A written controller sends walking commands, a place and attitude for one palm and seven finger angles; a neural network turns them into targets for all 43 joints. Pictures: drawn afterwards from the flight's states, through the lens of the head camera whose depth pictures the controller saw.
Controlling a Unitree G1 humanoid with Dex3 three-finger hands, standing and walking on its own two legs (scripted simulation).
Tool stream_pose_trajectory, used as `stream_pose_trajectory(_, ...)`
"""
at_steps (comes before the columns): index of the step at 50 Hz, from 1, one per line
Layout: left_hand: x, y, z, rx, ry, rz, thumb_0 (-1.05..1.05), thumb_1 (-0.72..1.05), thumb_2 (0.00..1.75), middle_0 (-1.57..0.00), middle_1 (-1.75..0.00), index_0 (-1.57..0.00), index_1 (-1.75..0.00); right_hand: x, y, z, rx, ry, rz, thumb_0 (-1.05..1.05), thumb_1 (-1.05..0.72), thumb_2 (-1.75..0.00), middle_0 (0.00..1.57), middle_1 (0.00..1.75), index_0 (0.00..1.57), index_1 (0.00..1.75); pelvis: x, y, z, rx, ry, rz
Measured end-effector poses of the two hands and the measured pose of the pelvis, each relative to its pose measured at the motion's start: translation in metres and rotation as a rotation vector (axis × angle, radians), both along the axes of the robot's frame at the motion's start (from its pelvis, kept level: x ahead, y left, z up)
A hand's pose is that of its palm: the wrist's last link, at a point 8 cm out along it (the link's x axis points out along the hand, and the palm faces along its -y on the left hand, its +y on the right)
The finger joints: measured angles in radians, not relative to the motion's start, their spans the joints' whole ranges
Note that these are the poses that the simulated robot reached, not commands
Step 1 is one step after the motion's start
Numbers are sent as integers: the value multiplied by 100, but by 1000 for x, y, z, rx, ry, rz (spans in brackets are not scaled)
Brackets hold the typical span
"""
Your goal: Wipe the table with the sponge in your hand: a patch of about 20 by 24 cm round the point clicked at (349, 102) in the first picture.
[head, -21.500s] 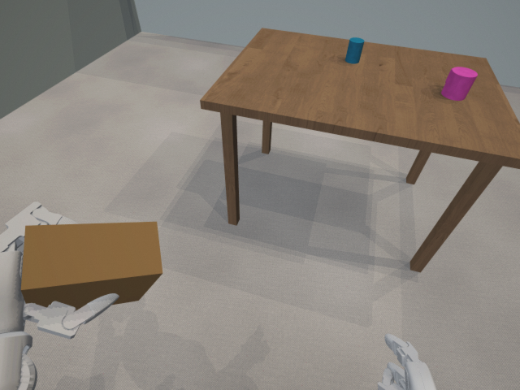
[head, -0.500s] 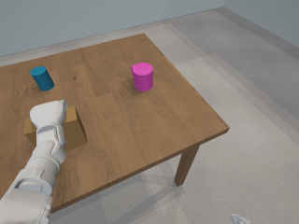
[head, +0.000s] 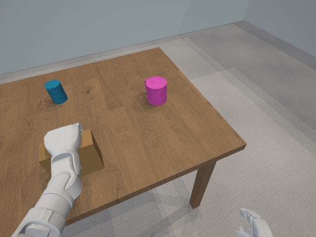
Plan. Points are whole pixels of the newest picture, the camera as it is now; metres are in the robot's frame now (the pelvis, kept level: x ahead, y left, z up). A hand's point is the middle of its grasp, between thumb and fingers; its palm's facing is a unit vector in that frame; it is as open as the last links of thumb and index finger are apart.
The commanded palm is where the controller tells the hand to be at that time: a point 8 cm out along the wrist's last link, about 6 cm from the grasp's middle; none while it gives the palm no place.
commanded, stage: wipe back along the middle lane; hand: left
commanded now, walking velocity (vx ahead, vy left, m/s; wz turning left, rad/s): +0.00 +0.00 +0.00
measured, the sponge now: (76, 160) +0.32 +0.29 -0.02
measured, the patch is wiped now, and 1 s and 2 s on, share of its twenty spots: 0.80 0.85 1.00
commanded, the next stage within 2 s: slide across to the third lane in 0.56 s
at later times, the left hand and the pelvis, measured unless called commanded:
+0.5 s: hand (75, 166) +0.28 +0.26 +0.03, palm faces +0.00 -0.04 -1.00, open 10.2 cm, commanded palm +0.23 +0.23 +0.05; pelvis +0.00 -0.01 +0.00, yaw -1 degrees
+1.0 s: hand (86, 170) +0.27 +0.22 +0.03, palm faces -0.02 -0.04 -1.00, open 10.2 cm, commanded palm +0.24 +0.19 +0.07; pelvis -0.02 -0.02 +0.00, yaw +0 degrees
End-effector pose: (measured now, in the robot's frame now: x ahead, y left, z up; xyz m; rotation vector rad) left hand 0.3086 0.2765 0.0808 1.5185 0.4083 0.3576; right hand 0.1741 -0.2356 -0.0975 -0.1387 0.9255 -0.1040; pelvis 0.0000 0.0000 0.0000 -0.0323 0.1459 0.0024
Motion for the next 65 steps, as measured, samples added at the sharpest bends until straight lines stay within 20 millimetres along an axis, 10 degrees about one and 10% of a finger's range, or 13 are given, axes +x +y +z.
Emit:
stream_pose_trajectory(35,-70,-39,-1,-18,-38,-5,0,-48,104,-70,-135,-70,-136,15,-6,14,41,-129,28,1,-90,-90,20,30,20,30,-12,-16,0,16,-67,-16)
stream_pose_trajectory(65,-42,-95,1,-10,-9,-61,0,-49,104,-70,-135,-71,-135,0,-17,6,68,-114,34,2,-90,-90,20,30,20,30,-27,-35,0,33,-81,-5)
